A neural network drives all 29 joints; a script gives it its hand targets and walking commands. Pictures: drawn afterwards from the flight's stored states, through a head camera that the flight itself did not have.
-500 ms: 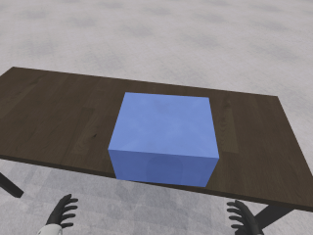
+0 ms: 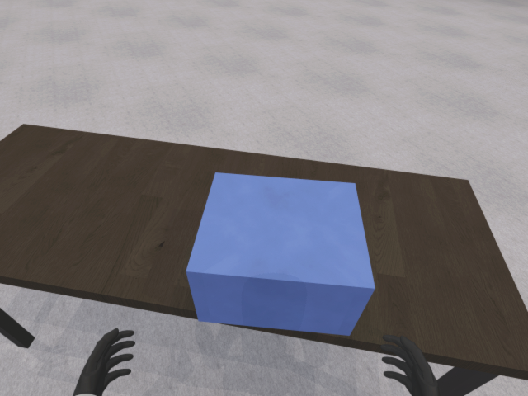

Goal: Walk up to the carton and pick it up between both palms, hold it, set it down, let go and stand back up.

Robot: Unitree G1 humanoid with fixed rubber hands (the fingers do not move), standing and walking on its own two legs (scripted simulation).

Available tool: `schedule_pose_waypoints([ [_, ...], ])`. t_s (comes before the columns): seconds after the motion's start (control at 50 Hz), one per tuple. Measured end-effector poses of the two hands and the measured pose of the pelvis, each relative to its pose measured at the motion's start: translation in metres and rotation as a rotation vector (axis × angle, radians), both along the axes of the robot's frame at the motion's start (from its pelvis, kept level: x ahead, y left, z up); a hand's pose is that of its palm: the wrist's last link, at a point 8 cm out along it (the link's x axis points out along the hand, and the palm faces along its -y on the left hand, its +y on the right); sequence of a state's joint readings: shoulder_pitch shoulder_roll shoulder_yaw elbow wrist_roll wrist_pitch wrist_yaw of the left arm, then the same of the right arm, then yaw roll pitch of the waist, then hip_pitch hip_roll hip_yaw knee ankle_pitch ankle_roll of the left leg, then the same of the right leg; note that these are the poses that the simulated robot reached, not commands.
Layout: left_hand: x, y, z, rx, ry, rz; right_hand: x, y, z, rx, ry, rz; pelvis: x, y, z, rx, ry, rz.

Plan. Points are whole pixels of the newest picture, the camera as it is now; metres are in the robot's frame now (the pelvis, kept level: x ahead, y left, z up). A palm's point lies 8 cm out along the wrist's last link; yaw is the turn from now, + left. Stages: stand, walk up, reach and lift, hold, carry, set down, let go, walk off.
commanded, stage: reach and lift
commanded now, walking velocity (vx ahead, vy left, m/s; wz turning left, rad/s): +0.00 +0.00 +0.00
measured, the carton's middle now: (279, 250) +0.42 +0.02 -0.05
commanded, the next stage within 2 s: none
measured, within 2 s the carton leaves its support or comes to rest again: neither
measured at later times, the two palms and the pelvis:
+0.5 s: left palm (93, 371) +0.17 +0.28 -0.03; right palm (434, 395) +0.18 -0.21 -0.04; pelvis +0.00 +0.01 +0.00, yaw -1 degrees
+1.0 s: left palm (109, 300) +0.25 +0.28 +0.02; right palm (429, 328) +0.26 -0.21 +0.01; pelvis +0.00 +0.01 +0.00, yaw -1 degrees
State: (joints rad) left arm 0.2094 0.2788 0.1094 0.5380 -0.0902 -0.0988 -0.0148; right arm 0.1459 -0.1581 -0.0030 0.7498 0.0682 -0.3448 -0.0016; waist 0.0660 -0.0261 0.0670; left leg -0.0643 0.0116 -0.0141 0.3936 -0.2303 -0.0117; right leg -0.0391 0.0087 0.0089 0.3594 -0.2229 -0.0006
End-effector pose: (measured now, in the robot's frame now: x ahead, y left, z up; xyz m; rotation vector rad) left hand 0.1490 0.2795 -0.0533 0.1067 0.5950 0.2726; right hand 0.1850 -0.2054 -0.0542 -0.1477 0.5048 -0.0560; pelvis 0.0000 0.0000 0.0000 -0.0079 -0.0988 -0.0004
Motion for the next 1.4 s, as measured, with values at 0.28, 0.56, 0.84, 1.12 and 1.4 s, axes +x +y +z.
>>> schedule_pose_waypoints([
  [0.28, 0.011, -0.002, 0.011, -0.022, -0.161, -0.037, -0.005, -0.009, 0.011, 0.053, -0.104, -0.056, 0.006, 0.009, -0.001, -0.006, 0.008, -0.019],
  [0.56, 0.022, -0.002, 0.026, -0.031, -0.303, -0.070, -0.001, -0.006, 0.019, 0.122, -0.220, -0.083, -0.001, 0.007, -0.005, 0.000, 0.022, -0.017],
  [0.84, 0.078, -0.004, 0.052, -0.064, -0.357, -0.086, 0.046, -0.005, 0.045, 0.130, -0.265, -0.065, -0.002, 0.006, -0.004, 0.005, 0.030, -0.023],
  [1.12, 0.119, -0.002, 0.081, -0.073, -0.358, -0.103, 0.094, -0.002, 0.073, 0.144, -0.274, -0.068, 0.006, 0.005, 0.000, -0.002, 0.041, -0.015],
  [1.4, 0.165, -0.002, 0.114, -0.078, -0.369, -0.120, 0.136, -0.003, 0.103, 0.138, -0.284, -0.064, 0.007, 0.007, 0.001, -0.006, 0.062, -0.016],
])
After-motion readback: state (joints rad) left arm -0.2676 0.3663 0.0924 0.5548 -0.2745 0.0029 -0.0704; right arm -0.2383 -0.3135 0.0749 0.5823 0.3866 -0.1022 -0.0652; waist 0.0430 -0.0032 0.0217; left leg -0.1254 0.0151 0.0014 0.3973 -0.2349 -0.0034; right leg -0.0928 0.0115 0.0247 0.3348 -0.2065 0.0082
